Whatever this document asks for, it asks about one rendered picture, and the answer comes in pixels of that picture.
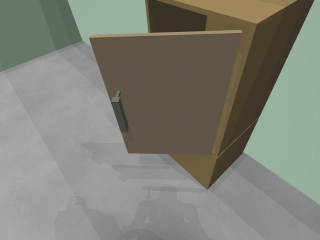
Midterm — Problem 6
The handle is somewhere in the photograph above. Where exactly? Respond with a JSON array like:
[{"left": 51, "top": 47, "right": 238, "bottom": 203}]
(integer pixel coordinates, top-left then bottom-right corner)
[{"left": 111, "top": 90, "right": 129, "bottom": 133}]

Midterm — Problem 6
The cupboard door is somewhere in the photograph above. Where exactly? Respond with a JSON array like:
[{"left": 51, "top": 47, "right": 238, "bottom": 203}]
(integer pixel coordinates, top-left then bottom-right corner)
[{"left": 89, "top": 30, "right": 243, "bottom": 155}]

